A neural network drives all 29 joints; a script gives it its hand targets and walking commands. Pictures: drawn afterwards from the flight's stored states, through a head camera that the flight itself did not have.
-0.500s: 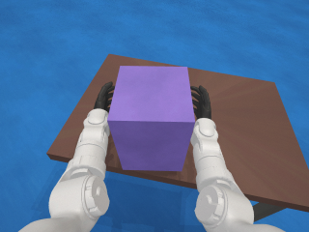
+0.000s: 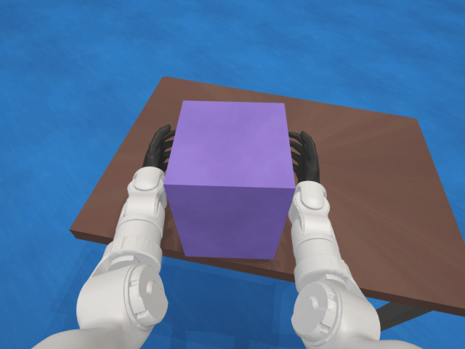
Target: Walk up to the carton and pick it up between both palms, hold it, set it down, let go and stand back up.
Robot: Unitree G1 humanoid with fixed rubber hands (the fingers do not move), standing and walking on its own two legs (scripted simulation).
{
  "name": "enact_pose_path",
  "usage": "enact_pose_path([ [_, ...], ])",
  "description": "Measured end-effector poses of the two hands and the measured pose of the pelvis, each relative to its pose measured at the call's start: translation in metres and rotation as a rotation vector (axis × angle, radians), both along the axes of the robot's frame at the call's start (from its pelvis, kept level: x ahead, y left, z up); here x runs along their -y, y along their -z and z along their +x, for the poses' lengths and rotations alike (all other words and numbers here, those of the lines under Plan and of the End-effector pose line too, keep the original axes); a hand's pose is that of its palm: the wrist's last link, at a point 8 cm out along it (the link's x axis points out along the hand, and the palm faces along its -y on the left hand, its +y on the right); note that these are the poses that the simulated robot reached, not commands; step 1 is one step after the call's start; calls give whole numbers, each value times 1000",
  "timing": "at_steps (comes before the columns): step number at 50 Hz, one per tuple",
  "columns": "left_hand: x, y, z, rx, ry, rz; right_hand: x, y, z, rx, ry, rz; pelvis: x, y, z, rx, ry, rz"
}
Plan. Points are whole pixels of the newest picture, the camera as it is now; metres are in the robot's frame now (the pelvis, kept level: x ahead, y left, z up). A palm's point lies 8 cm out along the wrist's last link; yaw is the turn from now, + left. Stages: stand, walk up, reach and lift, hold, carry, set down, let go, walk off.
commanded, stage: set down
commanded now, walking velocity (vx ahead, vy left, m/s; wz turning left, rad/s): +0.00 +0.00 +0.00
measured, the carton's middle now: (231, 185) +0.40 -0.01 +0.04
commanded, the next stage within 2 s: none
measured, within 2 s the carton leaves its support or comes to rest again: rests again in 1.12 s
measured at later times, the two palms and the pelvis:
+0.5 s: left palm (163, 168) +0.41 +0.11 +0.07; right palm (313, 186) +0.37 -0.16 +0.07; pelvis +0.00 +0.00 +0.00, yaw -2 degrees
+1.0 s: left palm (163, 170) +0.41 +0.11 +0.07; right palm (313, 187) +0.37 -0.16 +0.07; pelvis -0.01 +0.00 +0.00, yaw -2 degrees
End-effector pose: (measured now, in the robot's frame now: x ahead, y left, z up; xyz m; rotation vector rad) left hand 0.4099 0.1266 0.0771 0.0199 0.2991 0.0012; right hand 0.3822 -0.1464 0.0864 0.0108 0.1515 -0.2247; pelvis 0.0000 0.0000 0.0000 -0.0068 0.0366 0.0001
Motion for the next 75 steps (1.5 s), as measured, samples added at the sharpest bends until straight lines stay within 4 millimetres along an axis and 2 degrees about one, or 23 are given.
enact_pose_path([
  [18,13,0,-2,30,35,4,12,9,-14,11,36,-28,-1,0,-6,19,21,2],
  [50,13,10,2,47,36,28,15,17,-11,0,4,-54,2,0,-5,8,40,3],
  [54,8,21,5,15,20,31,16,33,-6,-79,-35,-32,2,3,-7,-46,52,-1],
  [58,1,26,18,-4,-17,30,13,41,7,-124,-25,14,1,8,-9,-157,44,1],
  [65,-10,13,37,24,-16,41,8,32,30,-105,-49,4,-2,15,-5,-241,30,-15],
  [69,-19,11,34,18,-16,46,15,27,32,-106,-35,-4,-3,16,-4,-239,21,-24],
  [75,-38,10,20,29,-42,35,39,15,23,-96,8,2,-2,15,-10,-216,14,-26],
])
